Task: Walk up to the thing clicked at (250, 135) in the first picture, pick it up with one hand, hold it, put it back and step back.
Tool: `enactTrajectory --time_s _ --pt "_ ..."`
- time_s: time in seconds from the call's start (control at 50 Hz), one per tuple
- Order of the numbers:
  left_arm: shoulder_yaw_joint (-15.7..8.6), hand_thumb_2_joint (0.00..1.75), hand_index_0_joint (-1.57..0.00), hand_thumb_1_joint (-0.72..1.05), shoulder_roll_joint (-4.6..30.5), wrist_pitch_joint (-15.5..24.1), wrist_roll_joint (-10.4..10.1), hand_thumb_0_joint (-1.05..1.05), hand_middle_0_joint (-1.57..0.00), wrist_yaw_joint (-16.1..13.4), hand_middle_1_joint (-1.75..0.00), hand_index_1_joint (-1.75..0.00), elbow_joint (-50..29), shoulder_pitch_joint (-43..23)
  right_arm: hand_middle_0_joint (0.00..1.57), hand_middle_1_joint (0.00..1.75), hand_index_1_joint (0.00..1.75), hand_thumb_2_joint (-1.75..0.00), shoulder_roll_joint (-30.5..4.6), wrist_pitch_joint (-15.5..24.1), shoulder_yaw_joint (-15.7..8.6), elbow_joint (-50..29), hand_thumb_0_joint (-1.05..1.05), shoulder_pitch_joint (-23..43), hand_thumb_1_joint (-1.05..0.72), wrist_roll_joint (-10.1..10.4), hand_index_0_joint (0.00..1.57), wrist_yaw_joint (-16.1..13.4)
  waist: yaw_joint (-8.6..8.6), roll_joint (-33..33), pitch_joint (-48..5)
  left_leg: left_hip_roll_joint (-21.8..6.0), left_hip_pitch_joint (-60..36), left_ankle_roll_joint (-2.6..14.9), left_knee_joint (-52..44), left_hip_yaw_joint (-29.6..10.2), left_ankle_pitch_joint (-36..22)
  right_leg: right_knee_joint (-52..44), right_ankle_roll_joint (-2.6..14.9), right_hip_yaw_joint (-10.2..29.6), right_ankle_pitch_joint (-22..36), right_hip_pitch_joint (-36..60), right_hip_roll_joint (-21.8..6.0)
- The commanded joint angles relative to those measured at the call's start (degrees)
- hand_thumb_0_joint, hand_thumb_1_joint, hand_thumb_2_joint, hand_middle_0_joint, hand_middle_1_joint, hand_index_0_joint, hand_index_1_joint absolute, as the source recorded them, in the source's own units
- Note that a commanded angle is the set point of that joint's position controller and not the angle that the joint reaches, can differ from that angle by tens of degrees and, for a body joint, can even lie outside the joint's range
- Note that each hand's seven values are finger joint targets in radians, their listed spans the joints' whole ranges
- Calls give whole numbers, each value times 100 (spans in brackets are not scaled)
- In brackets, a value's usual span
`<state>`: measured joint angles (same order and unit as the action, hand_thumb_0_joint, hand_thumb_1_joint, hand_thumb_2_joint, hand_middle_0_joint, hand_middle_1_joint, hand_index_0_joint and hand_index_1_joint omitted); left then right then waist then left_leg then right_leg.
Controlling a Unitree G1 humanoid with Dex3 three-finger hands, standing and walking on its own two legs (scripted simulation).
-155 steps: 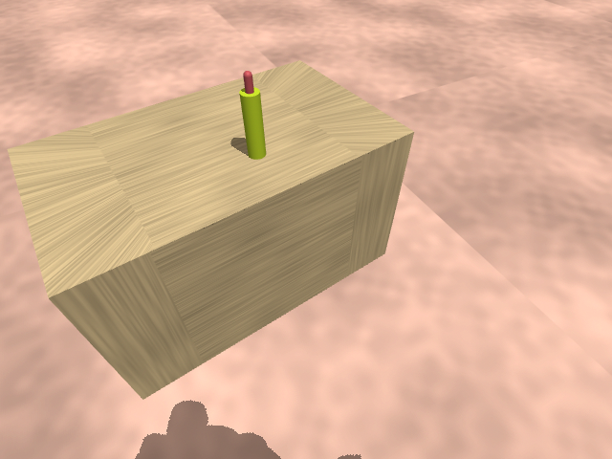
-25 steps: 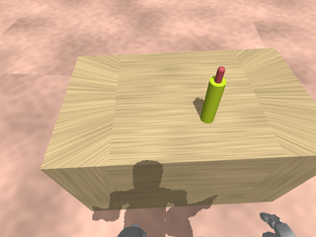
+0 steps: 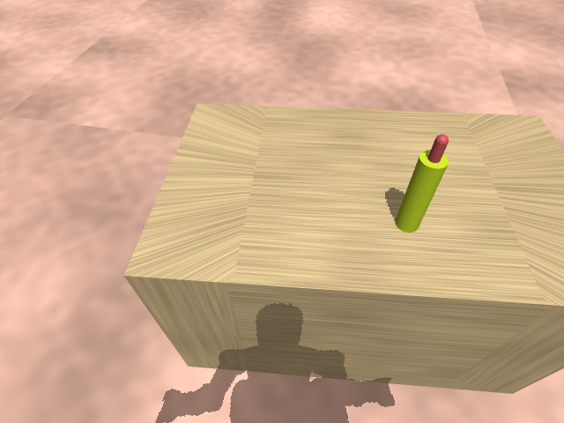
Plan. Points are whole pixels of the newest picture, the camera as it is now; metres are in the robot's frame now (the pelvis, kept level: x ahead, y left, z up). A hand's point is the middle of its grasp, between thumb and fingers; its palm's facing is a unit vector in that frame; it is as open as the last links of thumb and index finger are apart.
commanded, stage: walk up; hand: right
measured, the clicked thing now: (422, 185) +0.57 -0.25 -0.03
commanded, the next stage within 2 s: stand in 1.58 s
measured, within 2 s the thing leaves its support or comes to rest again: neither
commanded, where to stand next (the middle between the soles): +0.10 +0.00 m, yaw -5 degrees
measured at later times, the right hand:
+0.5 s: hand out of the picture +0.08 -0.24 -0.14, palm faces +0.01 +0.94 -0.35, open 7.4 cm
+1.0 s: hand out of the picture +0.13 -0.24 -0.12, palm faces +0.06 +0.94 -0.33, open 7.4 cm
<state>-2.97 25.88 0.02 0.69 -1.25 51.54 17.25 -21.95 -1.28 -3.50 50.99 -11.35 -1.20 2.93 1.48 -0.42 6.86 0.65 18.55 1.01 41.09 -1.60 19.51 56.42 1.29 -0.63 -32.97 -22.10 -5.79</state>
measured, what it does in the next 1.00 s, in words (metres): stands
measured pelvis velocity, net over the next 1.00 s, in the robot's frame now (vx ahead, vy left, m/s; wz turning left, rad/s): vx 0.03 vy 0.02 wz -0.06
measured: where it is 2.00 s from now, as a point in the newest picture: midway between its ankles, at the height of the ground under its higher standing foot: outside the picture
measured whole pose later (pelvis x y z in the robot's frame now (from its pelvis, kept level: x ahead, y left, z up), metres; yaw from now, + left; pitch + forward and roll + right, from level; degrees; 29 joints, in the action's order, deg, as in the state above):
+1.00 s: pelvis +0.03 +0.02 +0.03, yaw -4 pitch -3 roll +0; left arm 0.5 20.7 1.3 0.1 0.4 64.3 4.7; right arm -20.4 0.1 -1.3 63.8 -2.7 -0.1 0.9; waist 0.3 0.0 3.3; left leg -0.4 5.8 0.4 22.9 2.9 14.1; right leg 23.5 -2.0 1.4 -11.1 -9.5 -2.0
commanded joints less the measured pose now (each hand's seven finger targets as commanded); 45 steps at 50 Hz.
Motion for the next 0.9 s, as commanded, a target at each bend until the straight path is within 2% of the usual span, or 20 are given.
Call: enactTrajectory --time_s 0.0,0.04,0.08,0.12,0.14,0.16,0.18,0.2,0.24,0.28,0.34,0.36,0.38,0.4,0.42,0.46,0.5,0.56,0.8,0.88 --pt "-282 90 -20 90 1203 265 -56 0 -20 -18 -30 -30 -301 296 20 30 30 -90 -1536 180 -328 -526 0 326 -90 13 20 -226 -104 998 -137 -1137 -168 1079 -2028 -1577 657 -186 22 153 438 -774 20" --pt "-277 90 -20 90 1037 300 -48 0 -20 33 -30 -30 -184 293 20 30 30 -90 -1612 225 -323 -402 0 228 -90 10 20 -211 -117 1195 -208 -1227 123 1098 -1958 -1620 129 -857 -24 -88 592 -97 186" --pt "-266 90 -20 90 901 346 5 0 -20 19 -30 -30 -102 351 20 30 30 -90 -1521 188 -272 -453 0 389 -90 15 20 -209 -29 1083 -430 -1152 234 1026 -1538 -1253 -235 -1732 -7 -205 868 545 362" --pt "-289 90 -20 90 872 402 71 0 -20 -35 -30 -30 77 560 20 30 30 -90 -1217 127 -155 -493 0 587 -90 97 20 -218 191 780 -551 -936 622 678 -824 -830 -201 -2783 53 -195 1595 1327 504" --pt "-344 90 -20 90 1087 436 111 0 -20 -67 -30 -30 79 556 20 30 30 -90 -864 113 -45 -482 0 478 -90 141 20 -237 223 -5 -528 -602 807 389 -49 -510 -104 -3434 152 863 1432 1379 -41" --pt "-395 90 -20 90 1482 489 170 0 -20 -79 -30 -30 -53 264 20 30 30 -90 -655 92 8 -509 0 404 -90 155 20 -245 62 -806 -366 49 1290 46 643 -176 688 -4147 563 2717 938 1198 -1141" --pt "-422 90 -20 90 1720 460 148 0 -20 -47 -30 -30 -163 -261 20 30 30 -90 -1066 53 -121 -312 0 367 -90 101 20 -316 19 -584 -312 -89 868 48 1095 -252 1375 -4344 1133 3189 -122 396 -1744" --pt "-405 90 -20 90 1633 427 131 0 -20 -25 -30 -30 -225 -578 20 30 30 -90 -1238 67 -199 -151 0 183 -90 82 20 -325 -126 -541 -90 -274 500 33 1171 -276 1320 -4238 1302 3081 -201 -89 -1740" --pt "-290 90 -20 90 1243 422 115 0 -20 5 -30 -30 -247 -787 20 30 30 -90 -1204 110 -192 34 0 106 -90 107 20 -268 -214 -478 -30 -276 283 69 760 -165 953 -4038 960 2036 232 -57 -1161" --pt "-258 90 -20 90 1183 416 123 0 -20 23 -30 -30 -102 -632 20 30 30 -90 -1083 136 -169 136 0 66 -90 78 20 -240 -135 -651 -315 -252 61 66 307 -31 653 -3746 754 1589 727 214 -858" --pt "-176 90 -20 90 1064 317 35 0 -20 71 -30 -30 -90 -885 20 30 30 -90 -979 244 -131 308 0 -189 -90 46 20 -274 -335 -767 -673 -104 -855 90 -1352 155 -100 -2985 536 958 1805 191 -560" --pt "-101 90 -20 90 841 292 -19 0 -20 83 -30 -30 -70 -872 20 30 30 -90 -1096 292 -159 342 0 -170 -90 1 20 -303 -301 -451 -763 -321 -1044 151 -1673 -278 -368 -2647 349 776 2127 122 -400" --pt "-24 90 -20 90 582 276 -74 0 -20 93 -30 -30 -110 -790 20 30 30 -90 -1342 351 -189 289 0 -27 -90 -66 20 -332 -198 293 -885 -1075 -1040 382 -2147 -1427 -503 -1931 98 441 2227 -11 13" --pt "-4 90 -20 90 527 230 -119 0 -20 86 -30 -30 20 -667 20 30 30 -90 -1518 375 -179 169 0 502 -90 -11 20 -332 24 477 -691 -1605 -768 708 -2291 -1983 -129 -2007 -54 74 1343 -48 421" --pt "-64 90 -20 90 762 225 -80 0 -20 59 -30 -30 181 -671 20 30 30 -90 -1591 358 -182 190 0 690 -90 41 20 -304 30 426 -611 -1639 -173 890 -2133 -1747 42 -2024 -7 117 909 582 343" --pt "-36 90 -20 90 746 300 -50 0 -20 71 -30 -30 279 -781 20 30 30 -90 -1291 339 -67 253 0 801 -90 48 20 -276 77 347 -617 -1105 -90 520 -1843 -877 -794 -2746 50 268 1832 1113 216" --pt "-32 90 -20 90 855 352 -104 0 -20 61 -30 -30 361 -762 20 30 30 -90 -1174 358 -8 319 0 724 -90 78 20 -294 3 465 -797 -751 -268 249 -1603 -433 -1445 -2773 124 509 3185 1369 8" --pt "25 90 -20 90 852 315 -119 0 -20 60 -30 -30 450 -1013 20 30 30 -90 -1191 339 0 511 0 662 -90 90 20 -300 -63 459 -792 -790 -446 217 -1897 -478 -1128 -2793 127 482 3048 1312 0" --pt "113 90 -20 90 781 282 -84 0 -20 54 -30 -30 855 -1362 20 30 30 -90 -1114 293 -28 846 0 941 -90 117 20 -311 -124 89 -1044 -774 -1266 136 -2067 -121 -1917 -3327 26 521 3723 1557 -122" --pt "126 90 -20 90 732 266 -59 0 -20 52 -30 -30 915 -1476 20 30 30 -90 -1124 266 -49 904 0 1061 -90 92 20 -305 -142 101 -857 -770 -1253 128 -2269 -92 -1550 -3491 -22 501 3423 1447 -96"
